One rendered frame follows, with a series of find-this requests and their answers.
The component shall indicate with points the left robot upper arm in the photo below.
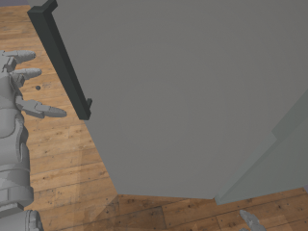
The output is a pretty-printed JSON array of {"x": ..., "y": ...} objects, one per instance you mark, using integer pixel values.
[{"x": 28, "y": 220}]

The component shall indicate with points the left robot forearm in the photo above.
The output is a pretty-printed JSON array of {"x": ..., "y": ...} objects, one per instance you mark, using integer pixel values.
[{"x": 15, "y": 186}]

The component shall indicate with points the right robot hand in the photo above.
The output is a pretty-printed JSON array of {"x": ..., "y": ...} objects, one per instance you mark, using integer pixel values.
[{"x": 252, "y": 222}]

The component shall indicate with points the fridge door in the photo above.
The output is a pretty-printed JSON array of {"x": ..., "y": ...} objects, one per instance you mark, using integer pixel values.
[{"x": 183, "y": 91}]

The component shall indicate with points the handle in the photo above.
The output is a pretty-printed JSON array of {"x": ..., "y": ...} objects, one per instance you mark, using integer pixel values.
[{"x": 49, "y": 35}]

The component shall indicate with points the left robot hand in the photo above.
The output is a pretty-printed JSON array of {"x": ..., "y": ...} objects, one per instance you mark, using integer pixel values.
[{"x": 11, "y": 80}]

